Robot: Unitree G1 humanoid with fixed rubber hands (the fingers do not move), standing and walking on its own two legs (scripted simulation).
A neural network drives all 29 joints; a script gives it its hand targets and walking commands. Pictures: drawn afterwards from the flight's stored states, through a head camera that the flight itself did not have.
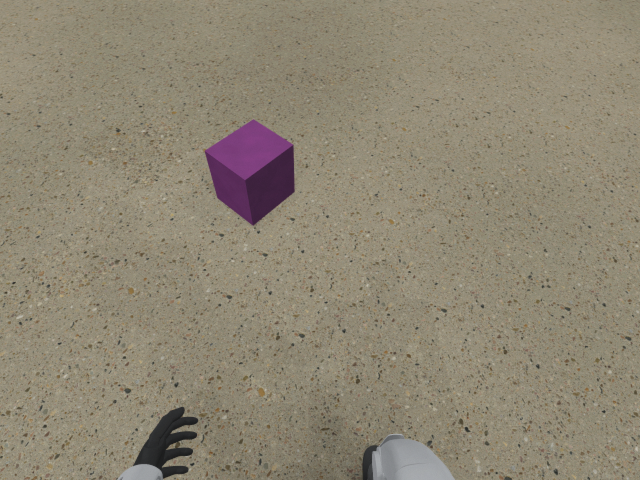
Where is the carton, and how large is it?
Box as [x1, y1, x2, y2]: [205, 119, 294, 224]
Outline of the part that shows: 253,119 205,150 217,197 251,224 254,224 294,191 293,145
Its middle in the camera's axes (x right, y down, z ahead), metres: -0.25 -0.24 +1.47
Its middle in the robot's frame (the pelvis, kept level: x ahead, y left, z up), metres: +1.15 +0.16 -0.61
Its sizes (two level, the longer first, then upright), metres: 0.232 0.203 0.251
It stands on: the floor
